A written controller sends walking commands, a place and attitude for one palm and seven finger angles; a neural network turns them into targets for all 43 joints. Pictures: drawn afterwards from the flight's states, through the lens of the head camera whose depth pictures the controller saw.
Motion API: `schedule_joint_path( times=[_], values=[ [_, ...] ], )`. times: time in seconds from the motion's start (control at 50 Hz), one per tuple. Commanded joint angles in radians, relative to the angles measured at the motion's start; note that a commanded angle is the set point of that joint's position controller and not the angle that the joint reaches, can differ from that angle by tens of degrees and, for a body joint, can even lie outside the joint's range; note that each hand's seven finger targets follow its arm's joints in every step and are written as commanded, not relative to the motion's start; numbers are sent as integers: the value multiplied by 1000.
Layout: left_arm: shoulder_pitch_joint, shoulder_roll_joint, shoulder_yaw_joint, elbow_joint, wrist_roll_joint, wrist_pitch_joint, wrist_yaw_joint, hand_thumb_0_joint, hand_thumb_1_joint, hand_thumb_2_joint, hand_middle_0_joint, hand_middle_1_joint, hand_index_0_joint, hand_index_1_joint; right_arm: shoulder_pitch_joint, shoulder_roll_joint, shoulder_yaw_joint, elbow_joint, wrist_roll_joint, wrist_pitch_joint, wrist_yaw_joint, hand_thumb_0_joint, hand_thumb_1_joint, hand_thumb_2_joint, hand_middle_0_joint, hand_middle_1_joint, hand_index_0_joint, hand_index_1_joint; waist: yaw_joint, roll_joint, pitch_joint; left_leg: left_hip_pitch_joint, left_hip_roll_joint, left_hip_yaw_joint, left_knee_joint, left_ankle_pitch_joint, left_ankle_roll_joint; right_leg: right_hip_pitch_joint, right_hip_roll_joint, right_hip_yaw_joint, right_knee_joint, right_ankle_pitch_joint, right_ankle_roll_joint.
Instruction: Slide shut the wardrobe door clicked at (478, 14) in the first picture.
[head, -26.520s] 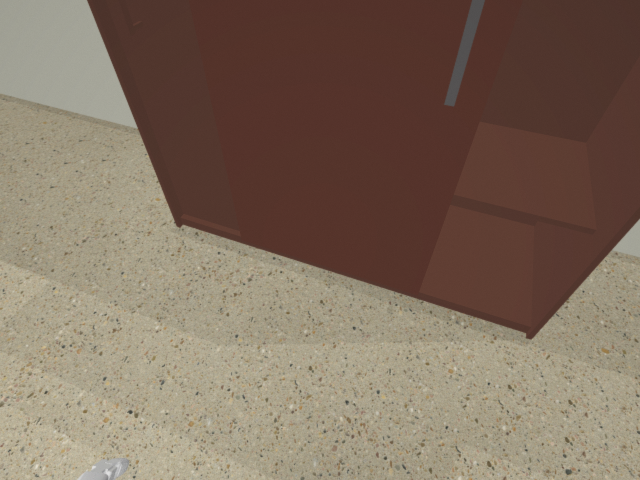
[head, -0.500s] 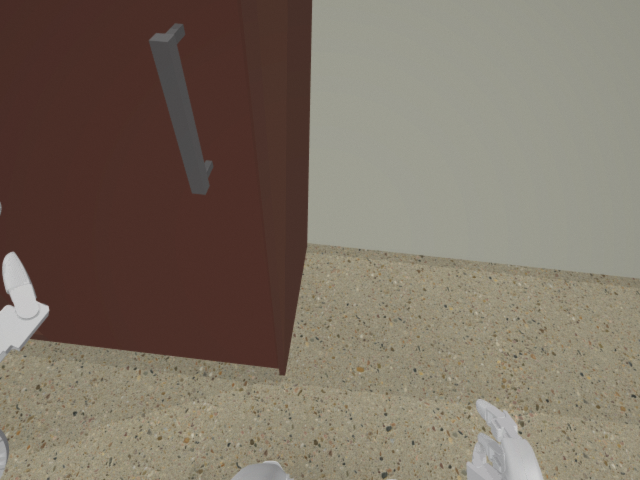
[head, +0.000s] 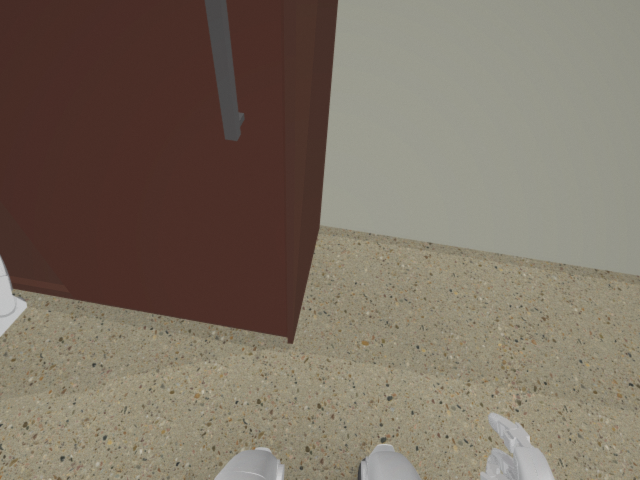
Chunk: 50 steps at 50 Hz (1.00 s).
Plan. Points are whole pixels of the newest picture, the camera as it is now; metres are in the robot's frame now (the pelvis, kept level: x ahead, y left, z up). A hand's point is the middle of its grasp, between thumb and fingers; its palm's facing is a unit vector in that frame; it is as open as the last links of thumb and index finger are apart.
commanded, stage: stop stepping back and stand still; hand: left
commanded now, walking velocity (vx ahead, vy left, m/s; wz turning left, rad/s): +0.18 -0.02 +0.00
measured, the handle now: (229, 66) +0.62 +0.21 +0.21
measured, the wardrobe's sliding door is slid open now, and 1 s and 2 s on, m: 0.00 0.00 0.00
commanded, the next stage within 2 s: let the arm hang, fingers relaxed in 1.26 s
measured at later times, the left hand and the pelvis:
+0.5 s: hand out of the picture +0.11 +0.30 +0.20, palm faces +0.47 -0.82 -0.32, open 7.4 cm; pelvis -0.10 +0.04 +0.04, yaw -3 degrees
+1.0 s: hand out of the picture +0.15 +0.29 +0.20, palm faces +0.34 -0.85 -0.40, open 7.4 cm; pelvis -0.09 +0.06 +0.03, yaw -8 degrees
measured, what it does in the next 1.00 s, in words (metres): walks backwards: left foot, then right foot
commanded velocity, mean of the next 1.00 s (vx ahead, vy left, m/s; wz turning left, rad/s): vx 0.13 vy -0.04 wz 0.00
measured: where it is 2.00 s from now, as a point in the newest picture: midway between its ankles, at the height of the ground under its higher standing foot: outside the picture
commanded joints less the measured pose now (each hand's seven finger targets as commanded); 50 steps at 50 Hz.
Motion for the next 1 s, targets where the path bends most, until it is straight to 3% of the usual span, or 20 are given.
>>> schedule_joint_path(
  times=[0.0, 0.06, 0.18, 0.2, 0.22, 0.24, 0.26, 0.28, 0.32, 0.42, 0.44, 0.48, 0.52, 0.64, 0.68, 0.72, 0.76, 0.88, 0.94, 0.98],
  values=[
    [-278, 175, 94, -142, -3, -25, 27, 0, 900, 900, -200, -300, -200, -300, -7, -161, -42, -190, 0, -92, -52, 0, -900, -900, 200, 300, 200, 300, -85, 511, -72, -133, 398, -545, -775, -398, 227, 35, 153, -139, 582, -384, 4],
    [-195, 181, 73, -101, 3, -3, 11, 0, 900, 900, -200, -300, -200, -300, -46, -131, -73, -189, 37, -114, -12, 0, -900, -900, 200, 300, 200, 300, -30, 184, -159, -132, 330, -318, -689, -280, 169, 78, 122, -93, 839, -276, 3],
    [-3, 185, 46, -193, -18, 55, 42, 0, 900, 900, -200, -300, -200, -300, -70, -90, -19, -193, -4, -72, -19, 0, -900, -900, 200, 300, 200, 300, -21, 337, -185, -41, 240, -66, -656, -205, -7, 510, 105, -267, -171, -399, -108],
    [-37, 206, 56, -202, -6, 62, 37, 0, 900, 900, -200, -300, -200, -300, -64, -82, -24, -189, -7, -62, -20, 0, -900, -900, 200, 300, 200, 300, -11, 150, -162, -56, 139, 48, -379, -89, -30, 505, 15, -128, -380, -377, -144],
    [-78, 246, 85, -197, -4, 62, 38, 0, 900, 900, -200, -300, -200, -300, -54, -74, -32, -181, 6, -50, -20, 0, -900, -900, 200, 300, 200, 300, -12, -163, -123, -105, 54, 52, 44, 36, -19, 351, -198, 252, -563, -376, -226],
    [-184, 312, 113, -241, -9, 59, 41, 0, 900, 900, -200, -300, -200, -300, -67, -96, -16, -174, 3, -61, -23, 0, -900, -900, 200, 300, 200, 300, -25, -175, -113, -205, 33, -67, 272, 142, -26, 283, -315, 419, -611, -338, -289],
    [-196, 309, 127, -126, -13, 51, 43, 0, 900, 900, -200, -300, -200, -300, -69, -97, 0, -152, -16, -77, -12, 0, -900, -900, 200, 300, 200, 300, -49, -20, -105, -94, 104, -118, 281, 174, -42, 159, -339, 427, -594, -342, -326],
    [-145, 155, 12, 54, -26, 64, 37, 0, 900, 900, -200, -300, -200, -300, -11, -75, -11, -135, 14, -76, -30, 0, -900, -900, 200, 300, 200, 300, -54, -45, -110, -165, 48, -89, 222, 188, -37, 302, -253, 325, -550, -408, -262],
    [-130, 134, -22, 109, -15, 72, 34, 0, 900, 900, -200, -300, -200, -300, -22, -112, -27, -126, 21, -80, -46, 0, -900, -900, 200, 300, 200, 300, -46, -30, 0, -127, 73, -104, 135, 220, -26, 234, -238, 271, -541, -328, -233],
    [-193, 143, -47, -8, 5, 62, 58, 0, 900, 900, -200, -300, -200, -300, -32, -93, -13, -143, -1, -105, -73, 0, -900, -900, 200, 300, 200, 300, -45, -79, -120, 302, 32, 50, -439, 153, 22, 202, -123, 58, -404, -422, -174],
    [-199, 155, -35, -61, 4, 53, 59, 0, 900, 900, -200, -300, -200, -300, -18, -107, -21, -147, 0, -115, -76, 0, -900, -900, 200, 300, 200, 300, -53, 18, -146, 393, 66, 11, -518, 135, 41, 172, -84, 39, -286, -365, -151],
    [-207, 175, -15, -180, -4, 40, 62, 0, 900, 900, -200, -300, -200, -300, -40, -147, -29, -187, 12, -112, -69, 0, -900, -900, 200, 300, 200, 300, -52, 364, -148, 481, 368, -414, -679, 124, 147, -19, 77, -163, 132, -323, -62],
    [-159, 227, 49, -174, 8, 25, 51, 0, 900, 900, -200, -300, -200, -300, -34, -111, -25, -156, -3, -111, -52, 0, -900, -900, 200, 300, 200, 300, -63, 341, -70, 213, 423, -517, -822, -206, 204, 14, 19, -110, 353, -322, -61],
    [20, 176, 49, -108, 10, 56, 48, 0, 900, 900, -200, -300, -200, -300, -25, -99, -17, -182, 0, -75, -32, 0, -900, -900, 200, 300, 200, 300, -39, 329, -83, -21, 284, -120, -699, -164, 77, 444, 61, -293, -86, -240, -68],
    [28, 164, 36, -57, 6, 82, 46, 0, 900, 900, -200, -300, -200, -300, -26, -98, -15, -191, 0, -51, -38, 0, -900, -900, 200, 300, 200, 300, -40, 221, -96, -54, 231, -62, -551, -137, 48, 543, 59, -274, -231, -253, -80],
    [-13, 215, 74, -29, 6, 90, 48, 0, 900, 900, -200, -300, -200, -300, -9, -81, -17, -188, -1, -36, -35, 0, -900, -900, 200, 300, 200, 300, -45, -74, -94, -147, 105, 29, -148, 17, 7, 516, -183, 150, -431, -325, -210],
    [-104, 219, 71, -40, -6, 68, 52, 0, 900, 900, -200, -300, -200, -300, -27, -77, -11, -172, 4, -61, -23, 0, -900, -900, 200, 300, 200, 300, -39, -151, -160, -125, 71, -25, 95, 13, -19, 473, -337, 327, -467, -143, -307],
    [-70, 202, 49, -183, -5, 41, 55, 0, 900, 900, -200, -300, -200, -300, -58, -73, -2, -151, -1, -70, -42, 0, -900, -900, 200, 300, 200, 300, -53, 66, -132, 287, 84, -7, -460, 329, -4, 289, -126, -74, -241, -54, -131],
    [-15, 190, 61, -177, 3, 22, 48, 0, 900, 900, -200, -300, -200, -300, -59, -93, -9, -164, 3, -84, -39, 0, -900, -900, 200, 300, 200, 300, -32, 340, -126, 212, 284, -291, -623, 335, 61, 290, 20, -176, -81, -188, -47],
    [-48, 204, 76, -179, 14, 15, 46, 0, 900, 900, -200, -300, -200, -300, -54, -86, -6, -166, -9, -88, -38, 0, -900, -900, 200, 300, 200, 300, -31, 313, -73, 119, 316, -299, -656, 328, 86, 348, 13, -173, -56, -212, -45]
  ],
)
